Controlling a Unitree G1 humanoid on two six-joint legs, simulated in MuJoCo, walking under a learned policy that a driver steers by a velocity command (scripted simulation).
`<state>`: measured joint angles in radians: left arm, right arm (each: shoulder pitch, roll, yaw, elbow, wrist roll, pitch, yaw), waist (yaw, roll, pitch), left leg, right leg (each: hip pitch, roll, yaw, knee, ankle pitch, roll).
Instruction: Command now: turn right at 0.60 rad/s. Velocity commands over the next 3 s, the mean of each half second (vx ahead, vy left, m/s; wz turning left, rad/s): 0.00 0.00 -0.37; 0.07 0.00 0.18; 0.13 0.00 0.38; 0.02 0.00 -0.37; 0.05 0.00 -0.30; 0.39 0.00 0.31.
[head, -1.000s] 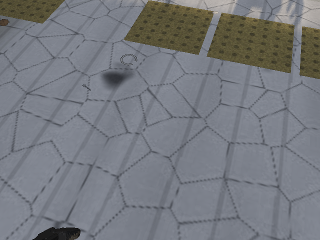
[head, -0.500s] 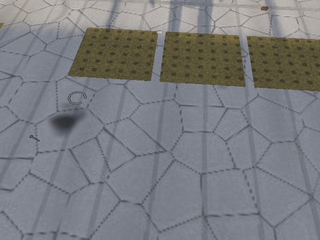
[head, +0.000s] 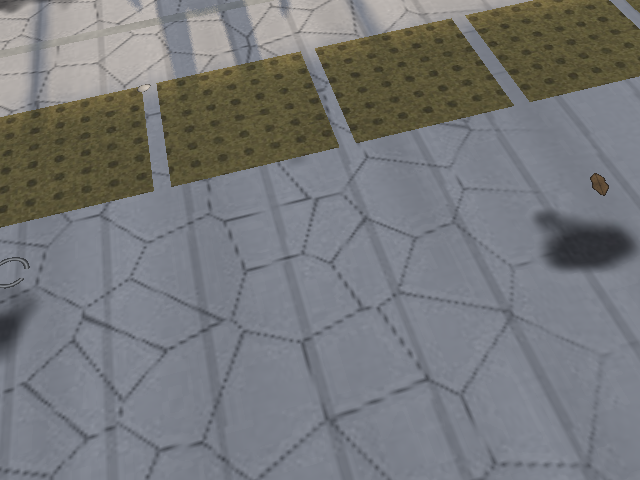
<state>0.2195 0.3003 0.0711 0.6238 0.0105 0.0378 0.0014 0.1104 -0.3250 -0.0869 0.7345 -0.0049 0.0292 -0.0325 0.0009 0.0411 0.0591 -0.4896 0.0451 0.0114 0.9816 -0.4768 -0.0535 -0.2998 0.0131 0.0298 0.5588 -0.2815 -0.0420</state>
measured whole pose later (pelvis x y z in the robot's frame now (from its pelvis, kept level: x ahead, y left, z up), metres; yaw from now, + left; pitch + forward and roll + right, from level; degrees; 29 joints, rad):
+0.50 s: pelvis +0.01 +0.02 +0.00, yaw -10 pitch +0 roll +1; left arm 0.17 0.28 0.04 0.68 0.02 0.03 0.02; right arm 0.16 -0.25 -0.04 0.74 -0.02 -0.02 0.00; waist 0.01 -0.04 0.03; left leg -0.22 -0.01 -0.01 0.49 -0.27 0.00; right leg -0.26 0.05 0.14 0.52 -0.24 0.01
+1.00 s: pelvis +0.04 +0.03 +0.00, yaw -1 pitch +1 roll -1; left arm 0.30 0.27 0.07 0.74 0.00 -0.04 0.04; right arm 0.20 -0.32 -0.05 0.70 0.03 -0.01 0.01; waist 0.02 0.02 0.01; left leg -0.47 0.00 -0.03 1.00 -0.47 0.03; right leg -0.20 0.00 -0.01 0.49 -0.31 -0.01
